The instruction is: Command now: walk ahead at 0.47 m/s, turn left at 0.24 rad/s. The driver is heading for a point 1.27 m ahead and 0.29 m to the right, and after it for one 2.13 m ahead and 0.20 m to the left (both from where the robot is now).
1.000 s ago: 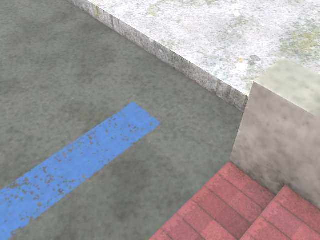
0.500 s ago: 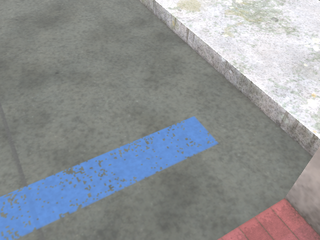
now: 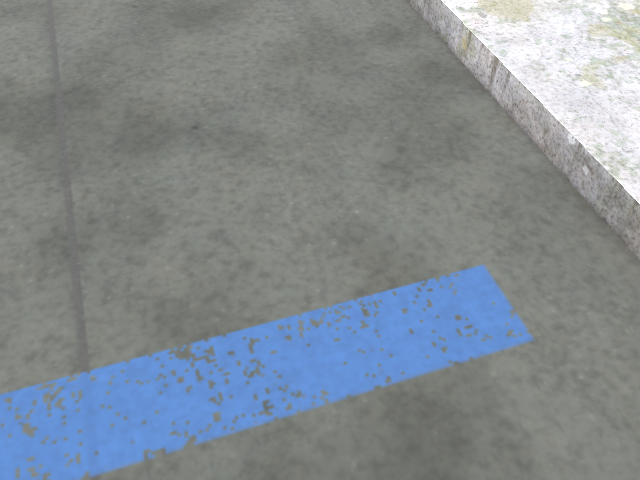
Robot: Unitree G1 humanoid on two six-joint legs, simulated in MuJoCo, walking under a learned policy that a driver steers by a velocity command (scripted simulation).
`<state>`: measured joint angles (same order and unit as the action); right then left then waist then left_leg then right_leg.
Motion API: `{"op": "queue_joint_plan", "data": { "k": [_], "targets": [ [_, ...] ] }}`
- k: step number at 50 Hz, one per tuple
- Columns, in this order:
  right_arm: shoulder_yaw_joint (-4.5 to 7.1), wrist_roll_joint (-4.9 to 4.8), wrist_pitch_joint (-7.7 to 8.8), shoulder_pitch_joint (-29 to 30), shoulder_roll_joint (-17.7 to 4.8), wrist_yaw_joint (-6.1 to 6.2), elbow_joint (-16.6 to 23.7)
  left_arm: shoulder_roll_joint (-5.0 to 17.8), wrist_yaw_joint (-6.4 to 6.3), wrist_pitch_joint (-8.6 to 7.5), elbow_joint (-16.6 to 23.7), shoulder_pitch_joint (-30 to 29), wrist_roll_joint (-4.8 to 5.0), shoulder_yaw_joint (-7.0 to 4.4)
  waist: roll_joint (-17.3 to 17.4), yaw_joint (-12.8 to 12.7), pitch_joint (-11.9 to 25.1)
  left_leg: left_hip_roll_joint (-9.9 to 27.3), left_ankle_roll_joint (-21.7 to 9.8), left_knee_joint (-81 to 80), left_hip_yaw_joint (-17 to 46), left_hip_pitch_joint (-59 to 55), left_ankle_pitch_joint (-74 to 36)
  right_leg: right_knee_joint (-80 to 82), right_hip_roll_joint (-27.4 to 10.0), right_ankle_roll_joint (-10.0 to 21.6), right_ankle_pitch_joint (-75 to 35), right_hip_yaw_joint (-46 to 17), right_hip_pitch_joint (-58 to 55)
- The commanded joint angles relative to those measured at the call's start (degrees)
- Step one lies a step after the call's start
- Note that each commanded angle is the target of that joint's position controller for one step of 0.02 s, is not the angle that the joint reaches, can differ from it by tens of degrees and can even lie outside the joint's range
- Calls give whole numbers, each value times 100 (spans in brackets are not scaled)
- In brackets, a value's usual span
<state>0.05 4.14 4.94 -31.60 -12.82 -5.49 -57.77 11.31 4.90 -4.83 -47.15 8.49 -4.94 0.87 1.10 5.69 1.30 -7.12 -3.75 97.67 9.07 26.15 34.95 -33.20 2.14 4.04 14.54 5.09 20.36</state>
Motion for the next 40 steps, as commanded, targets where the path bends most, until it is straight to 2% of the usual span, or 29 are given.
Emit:
{"op": "queue_joint_plan", "data": {
  "k": [1,2,3,4,5,6,7,8,9,12,14,16,18,19,20,21,22,23,24,25,26,27,28,29,30,32,35,38,40],
  "targets": [
    [63,158,62,643,-476,295,628,-164,-57,-64,142,631,41,30,83,-477,-145,1163,-10,-1283,364,3044,-2495,1914,-2412,1780,-163,-2958,-1692],
    [7,247,26,906,-395,338,630,-414,-137,-157,111,318,-23,109,-155,-194,-715,1531,-64,-2409,399,2376,-2937,2163,-2170,1672,-633,-2713,-506],
    [-66,271,-2,1124,-149,338,619,-192,-222,-255,-10,387,138,25,-157,-309,-668,1586,-25,-3472,222,1848,-2941,2283,-1855,1571,-692,-2094,-30],
    [-90,271,-20,1229,-87,317,602,124,-279,-312,-126,669,236,-80,-252,-395,-449,1467,74,-3839,-103,1661,-2740,2304,-1686,1558,-700,-1891,-180],
    [-127,236,-42,1194,-50,265,617,304,-279,-330,-313,990,141,-148,-334,-392,-182,1516,86,-4072,-284,1353,-2945,2092,-1564,1479,-1116,-1621,-177],
    [-192,325,-24,1029,58,175,564,433,-294,-333,-280,908,-6,-207,-329,-319,-160,1432,72,-4060,-433,1010,-3568,1693,-1334,1386,-1676,-1259,153],
    [-214,356,-3,1444,40,138,711,187,-364,-380,-381,1124,-66,-150,-82,-520,-170,1558,90,-4855,-74,1714,-4737,1244,-1260,1284,-1625,-1204,-441],
    [-197,268,17,1706,-25,122,802,214,-371,-393,-443,1266,5,-149,-26,-603,-120,1479,74,-5595,-218,1484,-5599,1022,-1081,1181,-1241,-943,-384],
    [-228,171,-22,1835,-49,136,851,201,-320,-376,-525,1347,-51,-124,-138,-602,-232,1510,71,-5972,-230,922,-6354,878,-1016,1056,-632,-878,127],
    [-178,174,-167,2438,-313,168,1152,177,-230,-322,-818,1938,-47,-72,-234,-747,-722,1444,105,-6022,-462,603,-5946,742,-1282,1106,33,-1181,340],
    [-212,234,-182,3293,-365,175,1464,241,-316,-308,-988,2459,-10,-82,-126,-1150,-969,1486,159,-6754,-480,1316,-5500,244,-1445,1019,398,-1458,-717],
    [-263,173,-172,3878,-265,144,1567,373,-442,-218,-1180,2965,43,-110,-174,-1525,-1149,1463,211,-7389,-627,1527,-5293,-114,-1473,897,621,-1689,-1387],
    [-190,116,-137,4037,-438,160,1574,509,-459,-110,-1290,3077,58,-155,-263,-1545,-1195,1344,171,-7561,-836,731,-5074,-279,-1507,769,322,-1744,-1158],
    [79,-1116,-100,4076,-689,212,1650,1112,-638,143,-1162,2358,781,-443,-295,-1285,-1504,1049,160,-7373,-710,36,-4060,-722,-1311,560,-1029,-1620,-235],
    [159,-1128,-82,3106,-852,269,1348,1028,-650,182,-1140,2278,738,-419,-13,-764,-885,910,-14,-7411,-910,-1035,-4260,-1687,-1076,399,-1758,-1260,-273],
    [275,-870,-72,1834,-1032,318,942,783,-613,123,-1179,2385,701,-383,40,-303,-110,1008,-182,-7036,-1041,-2696,-5347,-3048,-825,173,-1650,-964,332],
    [416,-556,-118,436,-1375,356,583,114,-520,-41,-1312,2865,704,-265,970,121,1092,2004,-723,-5600,-293,-5472,-7499,-5422,-292,-246,1317,-838,2444],
    [483,-583,-186,-261,-1451,331,493,195,-457,-207,-1275,3163,968,-217,1606,471,2539,3252,-1532,-5529,1211,-6527,-7400,-7736,-23,-478,3251,-1305,3266],
    [545,-693,-267,-651,-1492,329,283,367,-481,-325,-837,2427,1150,-267,1638,706,2867,3546,-1842,-6680,2239,-6550,-4487,-7859,-146,-460,2930,-1448,4160],
    [503,-675,-307,-178,-1223,440,237,424,-629,-272,-477,1448,1150,-320,985,534,1888,3316,-1592,-7522,2230,-5518,-2881,-7636,-378,-516,2244,-868,4700],
    [382,-587,-304,677,-916,533,389,402,-774,-150,-278,922,1011,-338,323,209,927,3144,-1394,-7913,1724,-4105,-3045,-7548,-499,-570,1681,-497,4594],
    [310,-399,-189,1439,-736,514,586,210,-837,-18,-274,1166,881,-326,-33,-295,816,3262,-1391,-7986,1637,-2815,-3018,-6934,-769,-486,967,-806,3761],
    [273,-360,-107,1967,-541,454,653,4,-867,132,-352,1364,748,-319,-134,-680,447,3116,-1219,-8113,1284,-1743,-3059,-6590,-901,-413,829,-945,3174],
    [180,-356,-31,2311,-184,407,629,8,-841,210,-364,1407,784,-398,34,-923,10,2776,-804,-8276,716,-1005,-2715,-5690,-1016,-241,227,-1260,2888],
    [187,-327,23,2523,-241,428,654,6,-824,207,-307,1336,782,-448,267,-994,-255,2489,-594,-8448,151,-542,-2941,-4819,-972,-230,-230,-1338,2612],
    [261,-273,65,2234,-481,588,495,167,-762,168,-130,950,596,-536,436,-913,-377,2035,-553,-8680,-795,-243,-3631,-3139,-774,-305,-1206,-1058,1996],
    [371,-375,92,1901,-775,770,365,69,-535,137,118,205,591,-473,303,-751,-193,2097,-573,-8777,-1107,-819,-3882,-1410,-678,-226,-2162,-833,1583],
    [450,-485,30,1685,-883,820,265,134,-376,205,406,-512,553,-442,37,-575,-433,2266,-468,-8547,-1308,-1560,-4736,-654,-576,-90,-2118,-672,1664],
    [506,-533,-73,1542,-935,826,237,239,-299,226,604,-836,503,-466,95,-471,-408,2295,-327,-8124,-1493,-2118,-5448,-384,-467,25,-1684,-449,1699]
  ]
}}
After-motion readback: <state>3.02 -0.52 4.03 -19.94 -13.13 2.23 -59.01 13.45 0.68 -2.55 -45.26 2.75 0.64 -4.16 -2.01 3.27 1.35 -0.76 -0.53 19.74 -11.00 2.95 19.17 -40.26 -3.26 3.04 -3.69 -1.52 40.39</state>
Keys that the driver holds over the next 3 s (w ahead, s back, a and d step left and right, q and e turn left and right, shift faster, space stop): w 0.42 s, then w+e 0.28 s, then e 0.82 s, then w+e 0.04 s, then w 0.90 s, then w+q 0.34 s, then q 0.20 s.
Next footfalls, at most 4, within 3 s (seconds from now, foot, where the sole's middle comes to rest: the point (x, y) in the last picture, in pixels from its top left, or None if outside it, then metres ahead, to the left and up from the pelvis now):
0.42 left None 0.40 0.18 -0.88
0.88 right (327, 436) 0.66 -0.07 -0.88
1.38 left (249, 404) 0.75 0.11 -0.88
1.82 right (343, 464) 0.59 -0.10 -0.88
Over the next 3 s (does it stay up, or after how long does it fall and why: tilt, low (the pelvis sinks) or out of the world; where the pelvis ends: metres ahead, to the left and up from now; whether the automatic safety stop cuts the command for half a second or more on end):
stays up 1.07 -0.37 -0.10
